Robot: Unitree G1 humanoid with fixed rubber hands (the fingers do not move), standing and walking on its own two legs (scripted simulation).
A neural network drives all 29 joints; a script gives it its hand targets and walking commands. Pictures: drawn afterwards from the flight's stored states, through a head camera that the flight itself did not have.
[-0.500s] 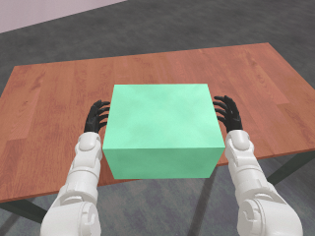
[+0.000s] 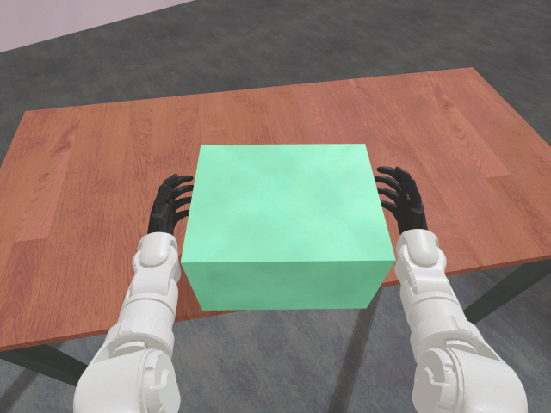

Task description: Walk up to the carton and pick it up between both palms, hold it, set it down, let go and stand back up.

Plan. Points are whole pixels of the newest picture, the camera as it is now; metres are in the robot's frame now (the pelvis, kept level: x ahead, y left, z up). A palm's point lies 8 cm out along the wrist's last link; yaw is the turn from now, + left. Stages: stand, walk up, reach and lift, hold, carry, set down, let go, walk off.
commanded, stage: set down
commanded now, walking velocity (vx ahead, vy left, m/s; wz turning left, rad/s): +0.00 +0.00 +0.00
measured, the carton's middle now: (283, 226) +0.41 +0.02 -0.01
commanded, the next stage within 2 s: none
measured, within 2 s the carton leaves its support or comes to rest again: neither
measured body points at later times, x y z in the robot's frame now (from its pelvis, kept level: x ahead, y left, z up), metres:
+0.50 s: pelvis +0.00 +0.00 +0.00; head +0.05 +0.01 +0.45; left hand +0.39 +0.21 +0.04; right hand +0.41 -0.16 +0.05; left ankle +0.01 +0.12 -0.75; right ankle -0.03 -0.11 -0.75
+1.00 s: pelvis -0.01 +0.00 -0.02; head +0.05 +0.01 +0.43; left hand +0.40 +0.21 +0.01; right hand +0.43 -0.17 +0.02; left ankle +0.01 +0.12 -0.75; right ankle -0.03 -0.11 -0.75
